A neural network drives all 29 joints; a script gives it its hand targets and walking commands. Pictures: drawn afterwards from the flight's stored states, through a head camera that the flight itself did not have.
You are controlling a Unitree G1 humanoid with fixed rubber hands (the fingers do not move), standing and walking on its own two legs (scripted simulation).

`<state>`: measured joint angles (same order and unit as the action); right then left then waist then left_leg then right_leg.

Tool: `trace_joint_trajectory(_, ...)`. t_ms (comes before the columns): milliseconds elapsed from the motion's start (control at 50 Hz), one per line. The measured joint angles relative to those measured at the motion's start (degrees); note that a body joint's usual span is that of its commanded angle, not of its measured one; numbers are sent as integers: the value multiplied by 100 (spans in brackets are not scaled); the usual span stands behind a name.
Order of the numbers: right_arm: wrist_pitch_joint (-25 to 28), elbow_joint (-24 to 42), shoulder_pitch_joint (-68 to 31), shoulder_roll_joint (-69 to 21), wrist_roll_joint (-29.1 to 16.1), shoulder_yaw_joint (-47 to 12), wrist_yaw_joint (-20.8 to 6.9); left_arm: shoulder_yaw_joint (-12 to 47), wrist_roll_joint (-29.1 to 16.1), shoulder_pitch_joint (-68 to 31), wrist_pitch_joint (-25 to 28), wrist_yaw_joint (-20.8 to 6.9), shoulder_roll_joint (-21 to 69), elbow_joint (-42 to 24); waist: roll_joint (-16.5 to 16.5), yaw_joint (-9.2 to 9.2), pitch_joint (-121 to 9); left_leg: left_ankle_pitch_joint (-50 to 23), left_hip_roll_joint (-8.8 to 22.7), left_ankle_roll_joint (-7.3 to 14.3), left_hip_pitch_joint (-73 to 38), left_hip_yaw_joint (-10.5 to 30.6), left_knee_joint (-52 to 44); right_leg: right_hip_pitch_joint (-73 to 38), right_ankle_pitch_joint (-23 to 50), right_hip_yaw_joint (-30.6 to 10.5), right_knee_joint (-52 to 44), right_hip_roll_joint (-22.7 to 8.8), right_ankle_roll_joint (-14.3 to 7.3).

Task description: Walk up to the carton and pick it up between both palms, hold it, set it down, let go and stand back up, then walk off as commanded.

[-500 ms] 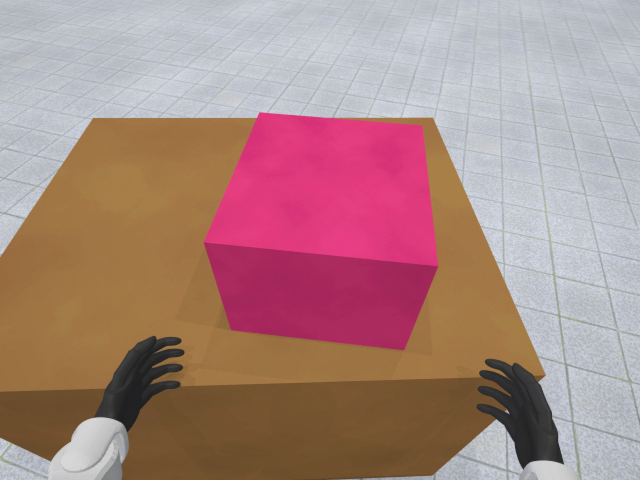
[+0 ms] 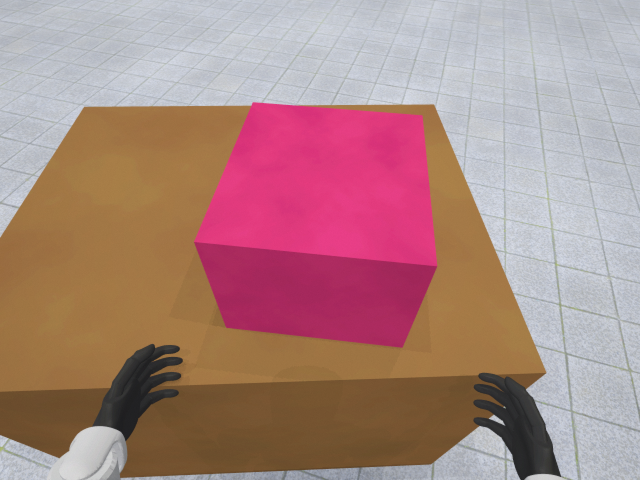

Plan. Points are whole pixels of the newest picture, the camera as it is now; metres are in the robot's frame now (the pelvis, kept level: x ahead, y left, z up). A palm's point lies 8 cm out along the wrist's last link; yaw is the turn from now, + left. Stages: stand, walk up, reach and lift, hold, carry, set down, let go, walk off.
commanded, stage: set down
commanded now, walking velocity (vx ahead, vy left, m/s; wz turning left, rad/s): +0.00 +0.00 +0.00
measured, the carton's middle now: (325, 220) +0.49 +0.00 +0.03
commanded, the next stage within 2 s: let go in 0.60 s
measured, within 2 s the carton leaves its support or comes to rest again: neither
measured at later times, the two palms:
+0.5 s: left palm (127, 414) +0.21 +0.24 +0.00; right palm (533, 465) +0.16 -0.23 -0.03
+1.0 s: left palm (130, 412) +0.22 +0.24 +0.00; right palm (516, 464) +0.17 -0.23 -0.07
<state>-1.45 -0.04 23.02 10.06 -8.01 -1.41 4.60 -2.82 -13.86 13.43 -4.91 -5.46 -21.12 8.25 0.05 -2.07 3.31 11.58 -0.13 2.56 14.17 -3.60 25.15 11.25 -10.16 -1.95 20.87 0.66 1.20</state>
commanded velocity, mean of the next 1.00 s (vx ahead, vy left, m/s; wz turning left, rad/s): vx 0.00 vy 0.00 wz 0.00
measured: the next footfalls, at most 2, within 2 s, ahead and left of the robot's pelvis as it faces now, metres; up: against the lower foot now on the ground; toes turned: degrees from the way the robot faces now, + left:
none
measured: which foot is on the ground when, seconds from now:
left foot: down 0.00-1.00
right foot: down 0.00-1.00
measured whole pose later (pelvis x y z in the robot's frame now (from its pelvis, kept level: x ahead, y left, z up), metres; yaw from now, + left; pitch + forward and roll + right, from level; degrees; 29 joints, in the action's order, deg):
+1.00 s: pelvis +0.01 -0.01 +0.00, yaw +0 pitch +0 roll -1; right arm 3.4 -28.0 13.5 10.1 0.1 1.4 -2.6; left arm -2.8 -7.5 13.1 -5.9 -2.5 -16.7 13.1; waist 3.0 -2.1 -0.4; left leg 12.0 0.0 2.2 12.7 -3.6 24.2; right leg 10.3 -11.1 -1.9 20.9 0.8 0.6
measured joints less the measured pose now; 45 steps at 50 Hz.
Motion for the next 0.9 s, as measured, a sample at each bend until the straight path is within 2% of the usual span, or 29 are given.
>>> trace_joint_trajectory(200, 254, -630, -117, 0, 210, 117, -200, 0, 200, 0, -1, 134, 108, 54, 0, 0, -87, 0, 10, -5, -16, 0, -13, -7, -1, 0, 0, 10, -12)
trace_joint_trajectory(500, 283, -1510, -437, 0, 464, 242, -460, 0, 538, 0, -87, 277, 244, 176, 40, 0, -207, 0, 15, -34, -137, 0, -86, -93, -41, 1, 0, 17, -45)
trace_joint_trajectory(900, 422, -2553, -834, 0, 741, 279, -714, 1, 629, -3, -98, 298, 407, 407, 242, 0, -354, 37, 15, -37, -144, 0, -99, -94, -87, 3, 0, 17, -61)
